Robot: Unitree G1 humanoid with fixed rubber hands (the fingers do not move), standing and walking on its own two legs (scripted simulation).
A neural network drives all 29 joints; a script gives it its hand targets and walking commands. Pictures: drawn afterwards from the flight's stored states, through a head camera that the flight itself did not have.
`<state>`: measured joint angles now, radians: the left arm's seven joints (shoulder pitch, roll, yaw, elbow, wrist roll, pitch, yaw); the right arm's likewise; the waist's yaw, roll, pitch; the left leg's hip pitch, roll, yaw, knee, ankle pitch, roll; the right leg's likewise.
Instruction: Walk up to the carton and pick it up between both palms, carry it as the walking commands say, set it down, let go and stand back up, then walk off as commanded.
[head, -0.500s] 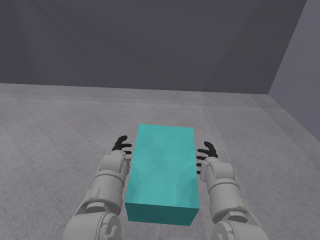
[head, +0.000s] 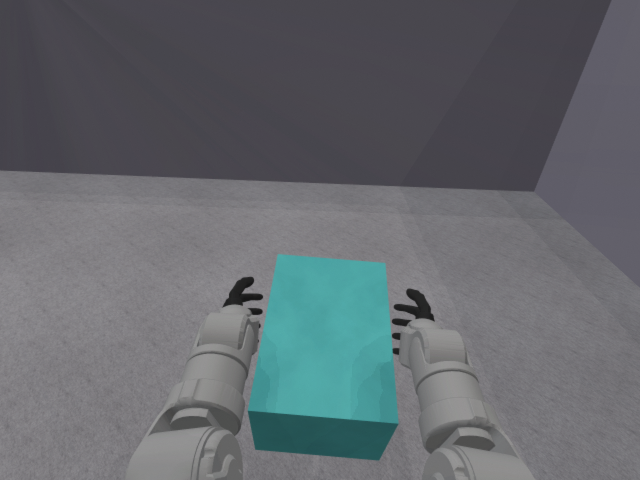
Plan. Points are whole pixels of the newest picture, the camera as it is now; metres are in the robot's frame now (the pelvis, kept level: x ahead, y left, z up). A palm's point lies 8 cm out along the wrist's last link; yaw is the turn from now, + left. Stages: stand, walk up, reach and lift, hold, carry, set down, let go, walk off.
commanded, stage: hold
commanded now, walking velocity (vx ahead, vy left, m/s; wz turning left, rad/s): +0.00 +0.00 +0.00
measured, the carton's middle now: (324, 349) +0.36 -0.01 -0.01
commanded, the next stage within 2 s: carry in 0.48 s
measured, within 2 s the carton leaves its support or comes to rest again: neither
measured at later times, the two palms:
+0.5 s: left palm (236, 323) +0.32 +0.11 +0.09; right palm (424, 337) +0.31 -0.15 +0.08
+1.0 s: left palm (238, 319) +0.30 +0.11 +0.11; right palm (435, 335) +0.29 -0.15 +0.11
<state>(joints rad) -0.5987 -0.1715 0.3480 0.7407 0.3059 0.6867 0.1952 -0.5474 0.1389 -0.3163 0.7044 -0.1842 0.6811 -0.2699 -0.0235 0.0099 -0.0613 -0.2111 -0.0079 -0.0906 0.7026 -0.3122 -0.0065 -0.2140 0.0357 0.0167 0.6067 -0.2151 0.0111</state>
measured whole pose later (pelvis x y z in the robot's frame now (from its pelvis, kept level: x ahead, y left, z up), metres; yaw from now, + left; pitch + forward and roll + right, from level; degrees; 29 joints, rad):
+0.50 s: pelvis +0.00 +0.00 +0.00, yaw +0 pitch -10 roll -2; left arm -0.60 -0.17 0.35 0.74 0.31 0.68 0.19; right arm -0.55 0.14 -0.32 0.70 -0.18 0.68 -0.27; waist -0.02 0.01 -0.07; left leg -0.21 0.00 -0.09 0.70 -0.31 -0.01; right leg -0.22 0.04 0.02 0.61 -0.21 0.01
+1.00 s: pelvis -0.03 -0.01 -0.01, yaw -1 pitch -1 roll +0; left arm -0.59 -0.15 0.19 0.13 0.14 1.23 0.27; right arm -0.56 0.20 -0.17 0.08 -0.18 1.23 -0.36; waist -0.02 0.02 -0.03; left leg -0.44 -0.02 -0.07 0.70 -0.24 -0.02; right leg -0.49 0.01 0.02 0.82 -0.32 0.01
